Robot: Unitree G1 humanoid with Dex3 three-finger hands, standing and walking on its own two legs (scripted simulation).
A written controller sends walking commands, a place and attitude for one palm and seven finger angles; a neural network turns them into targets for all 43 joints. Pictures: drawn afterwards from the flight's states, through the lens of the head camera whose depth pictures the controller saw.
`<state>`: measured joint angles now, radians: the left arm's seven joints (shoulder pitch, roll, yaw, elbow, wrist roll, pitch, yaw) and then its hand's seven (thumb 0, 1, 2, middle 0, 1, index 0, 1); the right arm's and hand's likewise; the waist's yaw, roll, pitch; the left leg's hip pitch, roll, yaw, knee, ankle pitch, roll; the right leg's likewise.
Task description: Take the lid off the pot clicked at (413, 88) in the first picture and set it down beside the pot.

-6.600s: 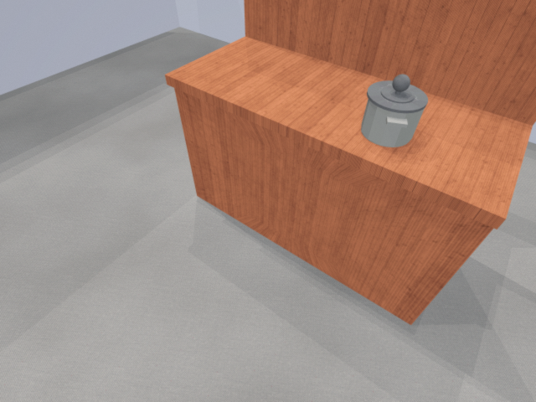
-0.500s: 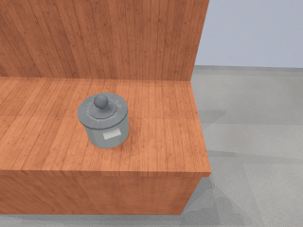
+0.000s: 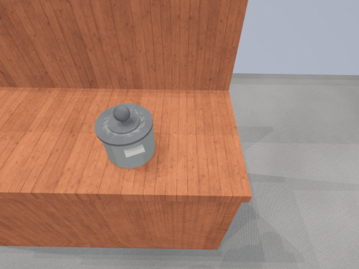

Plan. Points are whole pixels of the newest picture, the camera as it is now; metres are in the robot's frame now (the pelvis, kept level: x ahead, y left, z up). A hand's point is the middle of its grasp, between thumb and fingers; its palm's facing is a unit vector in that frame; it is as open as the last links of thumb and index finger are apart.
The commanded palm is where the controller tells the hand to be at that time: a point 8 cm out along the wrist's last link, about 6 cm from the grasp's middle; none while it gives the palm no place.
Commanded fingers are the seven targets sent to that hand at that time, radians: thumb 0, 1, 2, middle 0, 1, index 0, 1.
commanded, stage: come to a stop and stand still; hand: left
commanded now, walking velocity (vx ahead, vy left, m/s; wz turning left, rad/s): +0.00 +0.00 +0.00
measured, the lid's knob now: (121, 113) +0.48 +0.19 +0.07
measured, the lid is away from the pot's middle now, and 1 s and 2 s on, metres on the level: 0.00 0.00 0.00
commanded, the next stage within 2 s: look again from close up in 0.14 s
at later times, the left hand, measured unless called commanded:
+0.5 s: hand out of the picture +0.01 +0.16 -0.17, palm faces +0.00 -0.98 -0.20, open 7.3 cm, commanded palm none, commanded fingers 0.00 0.90 0.90 -0.20 -0.30 -0.20 -0.30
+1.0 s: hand out of the picture +0.00 +0.14 -0.17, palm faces +0.01 -0.98 -0.18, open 7.3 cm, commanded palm none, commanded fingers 0.00 0.90 0.90 -0.20 -0.30 -0.20 -0.30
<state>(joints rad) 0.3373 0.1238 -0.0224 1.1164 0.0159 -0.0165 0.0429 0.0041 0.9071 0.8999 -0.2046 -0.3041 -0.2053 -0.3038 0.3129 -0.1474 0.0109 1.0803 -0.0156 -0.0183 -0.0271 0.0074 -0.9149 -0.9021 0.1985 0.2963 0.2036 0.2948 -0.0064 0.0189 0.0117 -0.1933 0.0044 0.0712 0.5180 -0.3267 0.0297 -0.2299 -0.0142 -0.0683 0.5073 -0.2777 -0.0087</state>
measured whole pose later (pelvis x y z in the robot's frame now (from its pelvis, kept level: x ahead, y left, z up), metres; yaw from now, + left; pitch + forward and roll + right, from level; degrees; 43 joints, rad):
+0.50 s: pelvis +0.00 -0.01 +0.00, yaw -1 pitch +0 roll +0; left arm 0.30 0.15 -0.01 1.07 0.02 -0.01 0.04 0.01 0.92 0.90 -0.20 -0.30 -0.20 -0.30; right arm 0.31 -0.13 0.02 1.11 -0.01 -0.03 -0.03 0.00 -0.91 -0.90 0.20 0.30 0.20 0.29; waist 0.00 0.00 0.02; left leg -0.17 0.01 0.08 0.47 -0.31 0.02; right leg -0.23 -0.01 -0.06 0.51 -0.28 -0.02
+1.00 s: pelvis +0.01 -0.02 +0.00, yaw -1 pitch +0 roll +0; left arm 0.32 0.14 -0.01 1.09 0.02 -0.01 0.04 0.01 0.91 0.90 -0.20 -0.30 -0.20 -0.30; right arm 0.29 -0.12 0.02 1.15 -0.01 -0.03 -0.03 0.00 -0.91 -0.90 0.20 0.30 0.20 0.29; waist 0.01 -0.01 0.03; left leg -0.14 0.02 0.08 0.44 -0.30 0.00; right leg -0.20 0.00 -0.06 0.48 -0.27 -0.04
